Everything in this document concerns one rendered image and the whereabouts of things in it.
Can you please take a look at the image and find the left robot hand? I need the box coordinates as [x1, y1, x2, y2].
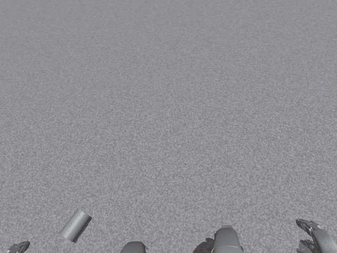
[7, 241, 30, 253]

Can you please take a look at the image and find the can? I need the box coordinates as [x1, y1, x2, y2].
[60, 209, 91, 242]

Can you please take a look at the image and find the right robot hand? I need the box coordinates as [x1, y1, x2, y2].
[296, 219, 337, 253]

